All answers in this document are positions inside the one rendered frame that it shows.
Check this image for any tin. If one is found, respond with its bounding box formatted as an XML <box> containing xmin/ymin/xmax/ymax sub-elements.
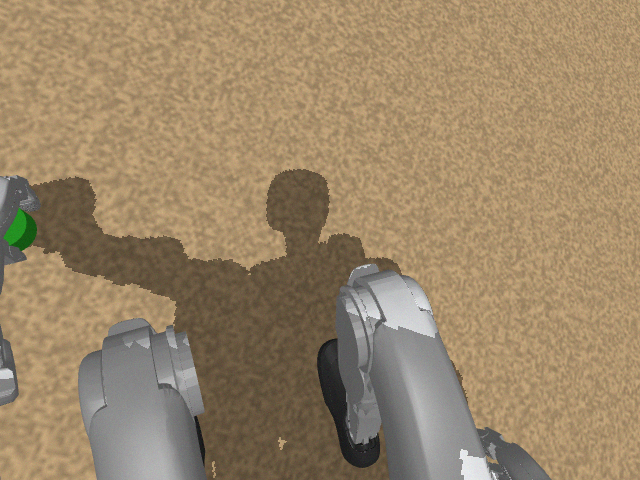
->
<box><xmin>3</xmin><ymin>208</ymin><xmax>37</xmax><ymax>251</ymax></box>

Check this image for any right robot hand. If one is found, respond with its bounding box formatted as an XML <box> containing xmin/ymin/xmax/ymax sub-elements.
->
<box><xmin>476</xmin><ymin>427</ymin><xmax>551</xmax><ymax>480</ymax></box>

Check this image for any left robot arm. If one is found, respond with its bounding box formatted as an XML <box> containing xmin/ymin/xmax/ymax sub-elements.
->
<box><xmin>0</xmin><ymin>242</ymin><xmax>19</xmax><ymax>480</ymax></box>

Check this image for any right robot foot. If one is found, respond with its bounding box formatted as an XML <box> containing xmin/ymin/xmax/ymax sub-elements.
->
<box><xmin>317</xmin><ymin>339</ymin><xmax>380</xmax><ymax>468</ymax></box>

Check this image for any left robot hand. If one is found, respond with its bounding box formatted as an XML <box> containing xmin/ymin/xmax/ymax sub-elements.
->
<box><xmin>0</xmin><ymin>175</ymin><xmax>41</xmax><ymax>265</ymax></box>

